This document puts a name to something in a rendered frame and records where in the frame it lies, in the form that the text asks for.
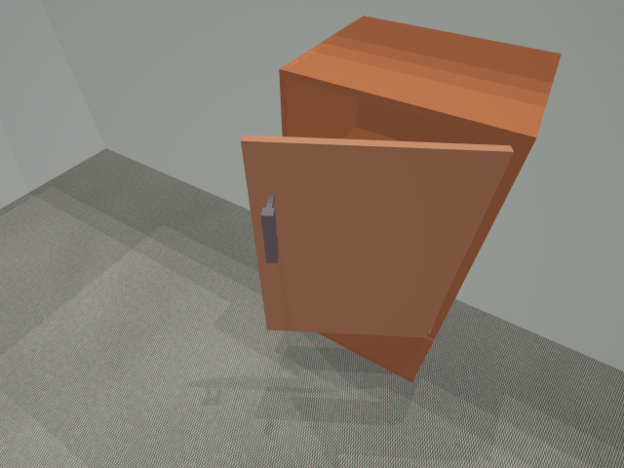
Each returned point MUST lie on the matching cupboard door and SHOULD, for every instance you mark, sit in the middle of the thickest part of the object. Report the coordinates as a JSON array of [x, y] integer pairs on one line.
[[371, 233]]

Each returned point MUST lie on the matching handle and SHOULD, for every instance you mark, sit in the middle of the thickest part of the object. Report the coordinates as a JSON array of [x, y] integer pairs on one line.
[[270, 237]]

